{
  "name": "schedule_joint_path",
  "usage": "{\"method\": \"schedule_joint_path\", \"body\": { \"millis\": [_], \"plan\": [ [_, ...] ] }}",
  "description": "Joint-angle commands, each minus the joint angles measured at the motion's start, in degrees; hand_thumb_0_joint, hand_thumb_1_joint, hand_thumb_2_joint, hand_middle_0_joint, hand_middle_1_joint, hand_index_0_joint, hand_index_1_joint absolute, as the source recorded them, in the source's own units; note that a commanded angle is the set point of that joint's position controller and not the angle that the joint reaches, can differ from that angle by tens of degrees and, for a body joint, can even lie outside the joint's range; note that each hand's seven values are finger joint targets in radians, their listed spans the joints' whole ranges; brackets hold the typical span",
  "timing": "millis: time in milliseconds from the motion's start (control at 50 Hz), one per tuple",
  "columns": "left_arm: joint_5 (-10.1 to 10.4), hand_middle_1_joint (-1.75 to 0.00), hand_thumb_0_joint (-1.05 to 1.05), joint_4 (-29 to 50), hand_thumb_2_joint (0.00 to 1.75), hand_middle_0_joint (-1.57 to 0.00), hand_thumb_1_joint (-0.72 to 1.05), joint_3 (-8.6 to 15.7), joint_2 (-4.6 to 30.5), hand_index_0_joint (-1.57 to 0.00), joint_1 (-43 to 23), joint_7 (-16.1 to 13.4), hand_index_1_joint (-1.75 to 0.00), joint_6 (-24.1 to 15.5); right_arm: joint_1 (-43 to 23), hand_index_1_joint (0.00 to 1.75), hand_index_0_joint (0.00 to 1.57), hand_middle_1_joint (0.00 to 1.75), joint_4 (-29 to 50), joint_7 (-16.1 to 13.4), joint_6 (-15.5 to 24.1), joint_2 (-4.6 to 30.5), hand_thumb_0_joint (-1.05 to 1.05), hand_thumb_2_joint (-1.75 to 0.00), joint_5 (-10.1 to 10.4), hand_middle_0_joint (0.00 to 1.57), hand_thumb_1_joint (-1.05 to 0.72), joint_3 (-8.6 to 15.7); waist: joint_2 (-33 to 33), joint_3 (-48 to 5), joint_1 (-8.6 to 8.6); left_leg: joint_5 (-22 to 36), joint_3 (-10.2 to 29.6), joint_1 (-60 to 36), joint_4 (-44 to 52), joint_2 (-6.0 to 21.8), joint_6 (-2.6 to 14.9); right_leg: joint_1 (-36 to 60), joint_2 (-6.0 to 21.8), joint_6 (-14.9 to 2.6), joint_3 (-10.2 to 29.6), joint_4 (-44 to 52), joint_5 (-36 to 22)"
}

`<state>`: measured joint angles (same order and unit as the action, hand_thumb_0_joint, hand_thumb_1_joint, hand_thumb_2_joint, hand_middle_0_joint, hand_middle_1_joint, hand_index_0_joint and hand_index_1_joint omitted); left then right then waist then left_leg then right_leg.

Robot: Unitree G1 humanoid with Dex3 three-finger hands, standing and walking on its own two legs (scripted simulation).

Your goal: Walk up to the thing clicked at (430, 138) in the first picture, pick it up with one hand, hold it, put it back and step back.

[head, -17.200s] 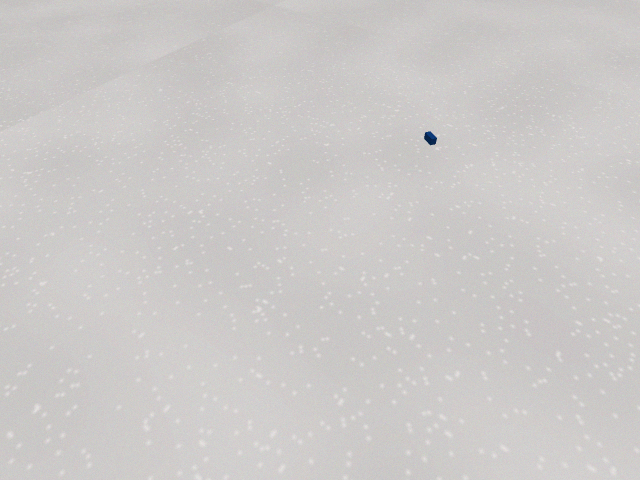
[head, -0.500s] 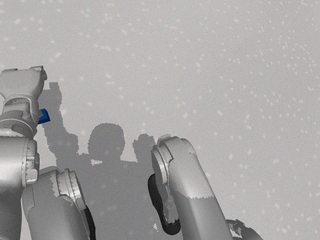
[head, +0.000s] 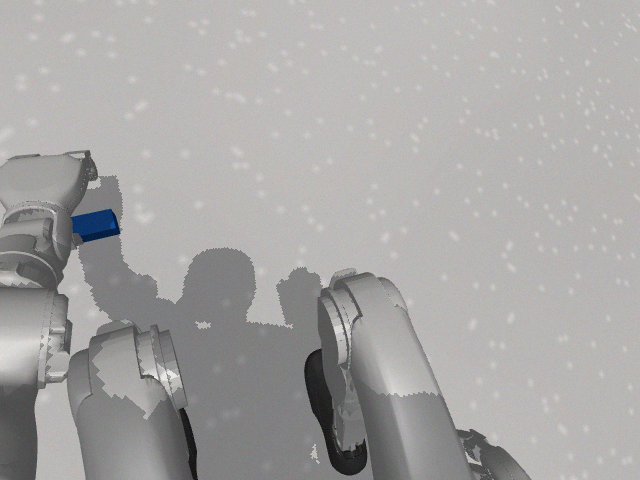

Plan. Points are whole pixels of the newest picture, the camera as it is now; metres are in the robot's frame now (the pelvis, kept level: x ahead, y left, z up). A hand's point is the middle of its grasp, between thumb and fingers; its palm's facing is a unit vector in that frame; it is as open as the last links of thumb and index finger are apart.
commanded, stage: rest palm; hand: left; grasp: from above
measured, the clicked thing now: (92, 226) +0.49 +0.23 -0.30
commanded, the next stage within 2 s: close in 1.12 s
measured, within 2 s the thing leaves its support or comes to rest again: neither
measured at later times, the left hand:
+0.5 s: hand (85, 225) +0.47 +0.23 -0.25, palm faces -0.46 -0.10 -0.88, open 10.7 cm
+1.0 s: hand (86, 230) +0.47 +0.23 -0.26, palm faces -0.45 -0.10 -0.89, open 10.2 cm
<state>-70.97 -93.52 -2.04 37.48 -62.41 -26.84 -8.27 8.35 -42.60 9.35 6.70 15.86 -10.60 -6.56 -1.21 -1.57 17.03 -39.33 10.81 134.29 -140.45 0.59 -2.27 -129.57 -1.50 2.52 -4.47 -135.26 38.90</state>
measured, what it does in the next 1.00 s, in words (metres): stands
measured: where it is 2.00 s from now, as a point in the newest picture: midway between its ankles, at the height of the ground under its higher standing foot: (264, 460)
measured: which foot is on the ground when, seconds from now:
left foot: down 0.00-1.00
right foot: down 0.00-1.00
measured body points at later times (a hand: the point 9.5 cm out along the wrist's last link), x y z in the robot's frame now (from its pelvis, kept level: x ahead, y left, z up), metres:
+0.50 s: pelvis +0.00 +0.00 -0.02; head +0.28 +0.08 +0.33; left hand +0.49 +0.23 -0.20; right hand +0.01 -0.25 -0.09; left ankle +0.07 +0.14 -0.28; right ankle +0.10 -0.13 -0.28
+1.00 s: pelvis +0.00 +0.01 -0.02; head +0.28 +0.10 +0.32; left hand +0.49 +0.24 -0.21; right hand +0.02 -0.25 -0.08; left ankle +0.07 +0.14 -0.28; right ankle +0.10 -0.13 -0.28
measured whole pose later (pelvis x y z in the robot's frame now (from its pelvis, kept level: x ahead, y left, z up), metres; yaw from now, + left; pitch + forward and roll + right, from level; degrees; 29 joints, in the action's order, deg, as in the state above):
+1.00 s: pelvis +0.00 +0.01 -0.02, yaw -5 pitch +29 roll -13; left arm -72.8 -103.7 3.7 48.6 -62.7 -39.6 -8.6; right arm 6.0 -41.2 18.0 15.5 19.0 -16.5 -14.2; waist -6.1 8.2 23.0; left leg -41.8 15.7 134.5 -146.3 1.2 -1.8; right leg -128.3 -3.6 4.3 -8.0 -136.7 38.8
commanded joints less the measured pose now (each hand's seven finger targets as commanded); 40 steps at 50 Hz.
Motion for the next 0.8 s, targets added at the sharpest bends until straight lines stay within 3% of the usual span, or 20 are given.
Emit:
{"method": "schedule_joint_path", "body": {
  "millis": [0, 60, 100, 140, 180, 280, 320, 380, 400, 420, 460, 480, 500, 520, 580, 640, 660, 700, 720, 780],
  "plan": [
    [-1.6, -0.61, 0.0, 4.1, 0.63, -0.47, -0.04, 2.3, 10.5, -0.47, -17.9, -4.2, -0.61, -0.2, 12.9, 0.3, 0.2, 0.3, -0.1, -0.2, 0.1, 15.1, 0.0, -0.9, -0.6, 0.2, -0.89, 3.3, 18.2, -34.7, 2.71, 9.3, -6.9, -26.8, 13.3, -0.3, 3.3, 18.4, -2.4, -4.33, -6.8, 12.9, -13.1],
    [-2.2, -0.62, 0.0, 1.2, 0.62, -0.45, -0.04, 2.4, 10.6, -0.46, -18.3, -5.7, -0.61, 0.0, 12.1, 0.3, 0.2, 0.3, 0.5, 0.6, 0.9, 15.4, 0.0, -0.9, -1.7, 0.2, -0.89, 2.4, 16.2, -31.0, 5.04, 8.2, -6.9, -24.5, 12.1, -0.1, 3.71, 18.1, -2.5, -3.8, -6.8, 12.8, -12.8],
    [-2.1, -0.59, 0.0, 0.6, 0.62, -0.46, -0.05, 3.8, 12.3, -0.47, -18.9, -7.0, -0.59, -0.1, 12.7, 0.3, 0.2, 0.3, 0.8, 1.0, 1.6, 16.1, 0.0, -0.9, -2.1, 0.2, -0.89, 2.0, 16.5, -31.1, 5.22, 7.9, -6.9, -24.5, 11.6, -0.2, 3.83, 18.3, -2.2, -3.67, -6.6, 13.0, -12.4],
    [-2.0, -0.58, 0.0, 2.3, 0.6, -0.47, -0.04, 4.7, 14.7, -0.47, -19.2, -8.3, -0.58, -0.3, 11.9, 0.3, 0.2, 0.3, 1.3, 1.2, 2.0, 16.3, 0.0, -0.9, -2.4, 0.2, -0.89, 1.6, 19.0, -33.9, 3.95, 8.0, -6.6, -26.0, 12.0, 0.1, 3.51, 19.4, -2.6, -3.94, -6.7, 12.8, -12.1],
    [-2.4, -0.57, 0.0, 1.7, 0.58, -0.49, -0.01, 4.6, 14.1, -0.49, -19.1, -9.1, -0.56, -0.2, 11.8, 0.3, 0.2, 0.3, 1.2, 1.8, 2.6, 16.7, 0.0, -0.9, -3.1, 0.2, -0.89, 1.3, 20.3, -34.2, 5.26, 9.2, -6.5, -27.7, 11.1, 0.3, 3.26, 19.7, -2.6, -3.78, -7.3, 11.7, -13.7],
    [-1.5, -0.56, 0.0, 1.9, 0.57, -0.49, 0.0, 5.8, 16.2, -0.5, -18.5, -10.9, -0.55, -0.4, 12.2, 0.3, 0.2, 0.3, 0.6, 3.3, 3.6, 17.6, 0.0, -0.9, -4.1, 0.2, -0.89, 0.3, 21.0, -34.4, 6.12, 9.7, -5.8, -26.7, 10.0, 0.7, 3.24, 21.6, -2.9, -3.65, -7.8, 11.3, -14.9],
    [-1.1, -0.54, 0.0, -0.5, 0.56, -0.51, 0.02, 4.6, 14.8, -0.52, -17.1, -10.9, -0.53, -0.2, 11.8, 0.3, 0.2, 0.3, 0.6, 4.1, 4.2, 17.6, 0.0, -0.9, -4.2, 0.2, -0.89, -0.2, 20.8, -31.3, 6.66, 9.3, -5.7, -25.4, 9.1, 0.8, 3.33, 20.8, -3.0, -3.58, -7.9, 11.0, -14.9],
    [-0.8, -0.54, 0.0, 1.9, 0.54, -0.51, 0.02, 7.5, 19.0, -0.52, -17.3, -11.5, -0.53, -0.7, 12.9, 0.3, 0.2, 0.3, 0.3, 4.5, 4.8, 18.9, 0.0, -0.9, -4.4, 0.2, -0.89, -0.2, 21.5, -33.5, 6.1, 9.7, -5.2, -26.4, 9.5, 0.8, 3.21, 22.4, -3.0, -3.59, -8.4, 11.0, -15.0],
    [-0.9, -0.54, 0.0, 0.5, 0.51, -0.51, 0.04, 6.1, 17.0, -0.53, -15.7, -11.3, -0.52, -0.6, 12.2, 0.3, 0.2, 0.3, 0.5, 4.9, 5.0, 18.2, 0.0, -0.9, -4.6, 0.2, -0.89, -0.5, 22.1, -32.7, 5.94, 10.5, -5.2, -26.4, 9.5, 1.0, 3.04, 22.9, -3.3, -3.66, -8.4, 10.5, -15.7],
    [-1.2, -0.53, 0.0, -1.2, 0.52, -0.53, 0.05, 7.5, 18.9, -0.54, -14.6, -11.6, -0.52, -0.5, 12.5, 0.3, 0.2, 0.3, -0.2, 5.1, 5.0, 18.7, 0.0, -0.9, -5.0, 0.2, -0.89, -0.8, 20.4, -32.4, 6.49, 11.0, -5.0, -26.1, 8.9, 1.1, 3.16, 23.0, -3.4, -3.4, -8.9, 10.5, -16.5],
    [-0.7, -0.55, 0.0, -1.1, 0.52, -0.51, 0.04, 8.0, 18.9, -0.53, -14.9, -11.9, -0.53, -0.9, 13.1, 0.3, 0.2, 0.3, -0.1, 5.4, 5.3, 19.0, 0.0, -0.9, -4.9, 0.2, -0.89, -0.9, 20.5, -32.0, 6.8, 10.3, -4.5, -25.4, 9.2, 1.0, 3.14, 22.9, -3.4, -3.49, -9.2, 10.5, -15.9],
    [-0.9, -0.55, 0.0, -1.0, 0.51, -0.52, 0.05, 6.9, 17.8, -0.53, -15.0, -11.8, -0.53, -0.9, 12.6, 0.3, 0.2, 0.3, 0.2, 5.7, 5.5, 19.0, 0.0, -0.9, -5.0, 0.2, -0.89, -0.9, 21.5, -31.2, 6.98, 10.4, -4.5, -25.9, 9.3, 1.1, 3.03, 22.7, -3.5, -3.53, -9.2, 10.3, -16.0],
    [-0.8, -0.54, 0.0, -0.9, 0.5, -0.52, 0.06, 8.2, 19.3, -0.54, -14.6, -12.1, -0.52, -1.0, 12.8, 0.3, 0.2, 0.3, -0.4, 5.8, 5.5, 19.1, 0.0, -0.9, -5.3, 0.2, -0.89, -1.1, 21.6, -31.7, 6.45, 10.8, -4.3, -26.6, 9.3, 1.2, 2.9, 22.5, -3.5, -3.57, -9.7, 10.2, -16.1],
    [-1.1, -0.54, 0.0, -1.5, 0.49, -0.53, 0.07, 7.6, 18.9, -0.55, -14.3, -12.0, -0.52, -1.0, 12.3, 0.3, 0.2, 0.3, -0.2, 6.0, 5.6, 19.1, 0.0, -0.9, -5.2, 0.2, -0.89, -1.1, 21.7, -31.1, 6.74, 10.5, -4.1, -26.4, 9.3, 1.2, 2.87, 22.6, -3.8, -3.67, -9.7, 10.0, -16.1],
    [-0.7, -0.52, 0.0, -2.8, 0.5, -0.55, 0.09, 6.2, 17.6, -0.56, -15.0, -11.7, -0.51, -1.6, 11.8, 0.3, 0.2, 0.3, 0.1, 6.8, 6.5, 18.8, 0.0, -0.9, -5.4, 0.2, -0.89, -2.4, 19.1, -28.1, 8.63, 10.7, -3.8, -24.6, 7.6, 1.3, 3.3, 22.7, -3.6, -3.04, -9.9, 10.1, -17.2],
    [-0.8, -0.52, 0.0, -0.4, 0.48, -0.55, 0.07, 7.7, 21.1, -0.56, -14.8, -12.8, -0.5, -2.3, 12.4, 0.3, 0.2, 0.3, -0.2, 6.9, 6.8, 19.8, 0.0, -0.9, -5.3, 0.2, -0.9, -1.9, 21.6, -31.6, 7.05, 12.3, -3.9, -26.7, 8.1, 1.5, 3.0, 25.7, -4.0, -3.15, -9.3, 10.6, -18.4],
    [-1.1, -0.53, 0.0, -1.5, 0.47, -0.55, 0.09, 6.2, 19.2, -0.56, -14.6, -13.0, -0.51, -2.2, 11.3, 0.3, 0.2, 0.3, 0.1, 7.1, 7.0, 19.8, 0.0, -0.9, -5.5, 0.2, -0.89, -2.2, 21.2, -30.7, 7.33, 11.0, -3.6, -25.7, 7.9, 1.6, 3.02, 24.6, -4.2, -3.18, -9.6, 10.5, -17.3],
    [-1.4, -0.52, 0.0, -2.8, 0.47, -0.56, 0.1, 6.4, 19.2, -0.58, -15.1, -13.6, -0.5, -2.2, 11.9, 0.3, 0.2, 0.3, -0.2, 7.4, 7.3, 19.7, 0.0, -0.9, -5.7, 0.2, -0.89, -2.6, 20.6, -28.9, 8.65, 10.2, -3.6, -25.2, 7.8, 1.5, 3.09, 23.8, -4.2, -3.02, -10.1, 10.6, -16.8],
    [-1.2, -0.51, 0.0, -1.4, 0.46, -0.56, 0.1, 7.2, 20.5, -0.58, -15.6, -14.1, -0.49, -2.3, 11.7, 0.3, 0.2, 0.3, -0.9, 7.4, 7.4, 20.0, 0.0, -0.9, -5.6, 0.2, -0.89, -2.4, 22.6, -29.7, 7.69, 10.3, -3.4, -26.1, 8.5, 1.6, 2.72, 23.5, -4.2, -3.34, -10.4, 10.4, -16.5],
    [-2.3, -0.52, 0.0, -2.3, 0.47, -0.56, 0.09, 6.6, 20.2, -0.57, -15.5, -14.5, -0.5, -1.9, 10.9, 0.3, 0.2, 0.3, -0.4, 7.7, 7.5, 20.4, 0.0, -0.9, -5.8, 0.2, -0.9, -2.6, 22.7, -29.1, 8.38, 11.1, -3.0, -27.1, 8.5, 1.8, 2.58, 23.1, -4.4, -3.35, -10.9, 10.0, -17.2]
  ]
}}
